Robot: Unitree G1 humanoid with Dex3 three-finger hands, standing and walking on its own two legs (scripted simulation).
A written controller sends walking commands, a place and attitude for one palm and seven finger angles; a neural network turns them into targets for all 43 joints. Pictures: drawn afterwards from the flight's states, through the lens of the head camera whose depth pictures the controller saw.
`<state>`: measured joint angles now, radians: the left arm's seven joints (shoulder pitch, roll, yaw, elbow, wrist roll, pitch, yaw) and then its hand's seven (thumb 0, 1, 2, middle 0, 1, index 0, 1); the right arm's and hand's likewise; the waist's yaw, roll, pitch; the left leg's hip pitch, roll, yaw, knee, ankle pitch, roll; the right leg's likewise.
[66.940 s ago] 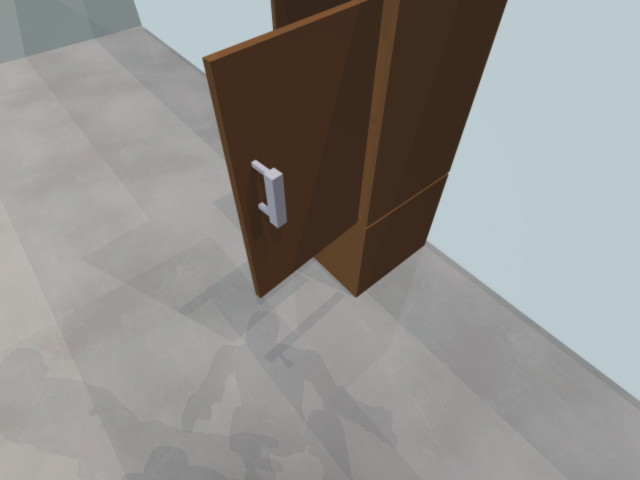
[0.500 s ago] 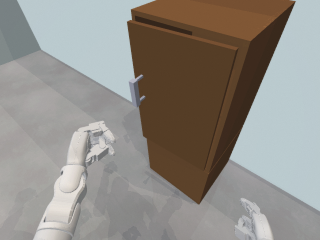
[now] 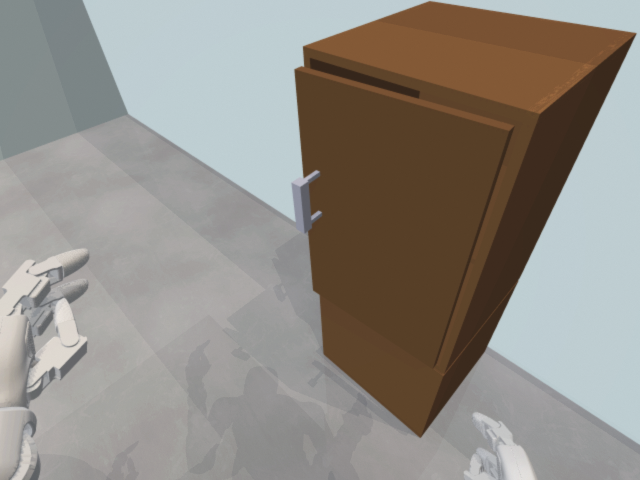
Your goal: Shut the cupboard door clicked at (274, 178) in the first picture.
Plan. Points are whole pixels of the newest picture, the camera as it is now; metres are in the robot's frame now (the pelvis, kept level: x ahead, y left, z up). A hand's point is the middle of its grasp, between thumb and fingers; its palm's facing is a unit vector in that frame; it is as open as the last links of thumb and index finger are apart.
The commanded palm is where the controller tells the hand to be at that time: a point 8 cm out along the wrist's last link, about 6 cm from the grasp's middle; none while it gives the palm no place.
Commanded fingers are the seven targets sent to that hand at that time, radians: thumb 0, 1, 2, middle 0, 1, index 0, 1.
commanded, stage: draw the hand back to the body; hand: left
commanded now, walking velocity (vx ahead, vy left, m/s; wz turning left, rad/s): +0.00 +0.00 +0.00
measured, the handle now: (309, 201) +0.63 +0.11 +0.00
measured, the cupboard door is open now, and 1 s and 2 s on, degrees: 4 4 4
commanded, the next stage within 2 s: step back with the hand held close in 0.38 s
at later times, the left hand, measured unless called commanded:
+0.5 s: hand (79, 349) +0.18 +0.26 +0.16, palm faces +0.47 -0.79 -0.39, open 7.4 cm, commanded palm +0.13 +0.29 +0.17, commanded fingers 0.00 0.90 0.90 -0.20 -0.30 -0.20 -0.30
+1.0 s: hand (38, 379) +0.15 +0.28 +0.16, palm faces +0.41 -0.77 -0.49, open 7.4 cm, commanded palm +0.09 +0.31 +0.17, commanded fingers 0.00 0.90 0.90 -0.20 -0.30 -0.20 -0.30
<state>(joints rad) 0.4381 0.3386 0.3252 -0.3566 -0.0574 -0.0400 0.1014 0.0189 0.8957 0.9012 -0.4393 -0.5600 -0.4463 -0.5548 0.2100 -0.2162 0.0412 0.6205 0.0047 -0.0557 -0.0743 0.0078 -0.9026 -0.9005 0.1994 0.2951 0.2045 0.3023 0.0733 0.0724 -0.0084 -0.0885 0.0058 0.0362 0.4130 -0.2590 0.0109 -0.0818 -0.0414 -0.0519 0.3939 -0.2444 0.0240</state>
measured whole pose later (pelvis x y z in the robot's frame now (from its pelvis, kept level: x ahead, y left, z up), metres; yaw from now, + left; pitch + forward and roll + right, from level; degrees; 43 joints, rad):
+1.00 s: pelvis -0.06 +0.01 -0.01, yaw -1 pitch +0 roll +0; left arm 0.53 0.42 0.43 -0.46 -0.05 -0.16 0.14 0.02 0.89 0.90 -0.21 -0.31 -0.22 -0.30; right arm 0.20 -0.23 0.00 0.54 0.02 0.00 -0.10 0.01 -0.90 -0.90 0.20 0.29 0.20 0.30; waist 0.00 0.02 0.00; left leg -0.32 0.00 0.06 0.53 -0.22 0.04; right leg -0.32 -0.05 -0.02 0.51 -0.20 0.04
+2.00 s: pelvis -0.20 +0.00 -0.02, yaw -2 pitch +4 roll -4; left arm 0.46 0.40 0.42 -0.53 -0.05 -0.25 0.15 0.02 0.89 0.90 -0.20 -0.30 -0.21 -0.30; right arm 0.10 -0.15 0.03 0.65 -0.02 -0.13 -0.07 0.01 -0.90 -0.90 0.20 0.30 0.21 0.30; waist 0.04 0.01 0.01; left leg -0.53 0.11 0.06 0.47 0.00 0.01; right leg -0.20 0.08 0.02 0.48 -0.35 0.00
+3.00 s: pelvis -0.24 +0.03 -0.01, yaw -2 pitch +2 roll -1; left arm 0.45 0.42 0.29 -0.24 -0.01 -0.15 0.09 0.01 0.90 0.90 -0.20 -0.30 -0.21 -0.30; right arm 0.20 -0.23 0.02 0.69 0.01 -0.13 -0.02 0.00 -0.90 -0.90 0.20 0.30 0.21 0.30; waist 0.00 0.04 -0.05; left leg -0.36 0.01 0.02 0.53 -0.19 0.01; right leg -0.22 0.06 -0.01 0.49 -0.30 -0.04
